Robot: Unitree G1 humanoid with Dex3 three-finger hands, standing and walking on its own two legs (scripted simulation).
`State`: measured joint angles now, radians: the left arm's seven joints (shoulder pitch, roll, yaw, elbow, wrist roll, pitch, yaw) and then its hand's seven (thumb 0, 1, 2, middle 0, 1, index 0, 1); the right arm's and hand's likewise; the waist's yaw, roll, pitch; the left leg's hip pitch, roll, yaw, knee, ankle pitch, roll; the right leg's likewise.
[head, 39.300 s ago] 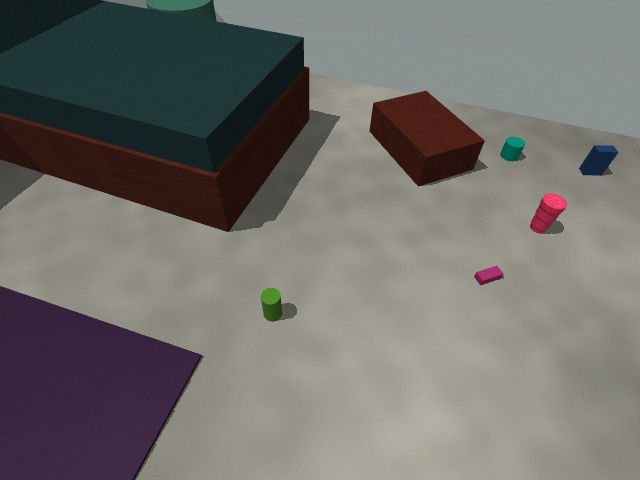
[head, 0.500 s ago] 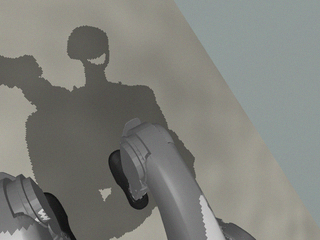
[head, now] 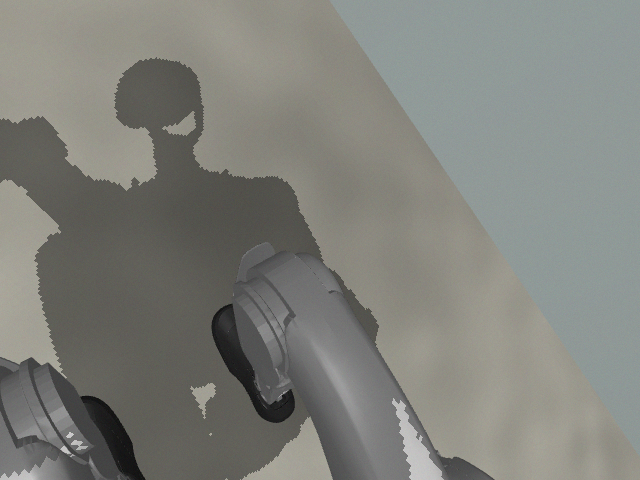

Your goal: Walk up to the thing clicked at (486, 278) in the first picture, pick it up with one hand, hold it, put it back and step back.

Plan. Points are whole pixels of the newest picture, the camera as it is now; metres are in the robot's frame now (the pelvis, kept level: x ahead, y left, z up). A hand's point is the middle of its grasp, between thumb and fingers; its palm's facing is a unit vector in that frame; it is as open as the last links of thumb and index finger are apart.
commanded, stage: rest palm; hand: left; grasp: from above
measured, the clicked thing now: out of the picture +0.49 +0.34 -0.31
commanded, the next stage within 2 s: close in 1.48 s
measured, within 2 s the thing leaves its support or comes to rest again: neither
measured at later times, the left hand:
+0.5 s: hand out of the picture +0.47 +0.31 -0.27, palm faces -0.07 -0.44 -0.90, open 13.8 cm
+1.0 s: hand out of the picture +0.46 +0.32 -0.28, palm faces -0.07 -0.43 -0.90, open 14.0 cm
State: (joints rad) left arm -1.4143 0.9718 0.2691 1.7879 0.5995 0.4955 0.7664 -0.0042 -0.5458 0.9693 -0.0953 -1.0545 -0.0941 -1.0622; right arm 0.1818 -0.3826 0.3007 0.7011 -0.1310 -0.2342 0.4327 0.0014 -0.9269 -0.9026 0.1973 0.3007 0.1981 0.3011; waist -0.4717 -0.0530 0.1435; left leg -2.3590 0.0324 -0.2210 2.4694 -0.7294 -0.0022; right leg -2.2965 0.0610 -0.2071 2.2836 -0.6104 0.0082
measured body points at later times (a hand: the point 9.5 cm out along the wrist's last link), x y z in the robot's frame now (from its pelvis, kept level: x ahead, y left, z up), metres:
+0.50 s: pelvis +0.00 +0.00 +0.01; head +0.33 +0.11 +0.29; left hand +0.48 +0.33 -0.22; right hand +0.01 -0.24 -0.04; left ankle +0.06 +0.13 -0.29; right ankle +0.12 -0.10 -0.29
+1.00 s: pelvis +0.00 +0.00 +0.00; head +0.33 +0.12 +0.28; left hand +0.47 +0.33 -0.23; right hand +0.00 -0.24 -0.03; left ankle +0.06 +0.13 -0.29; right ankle +0.12 -0.10 -0.29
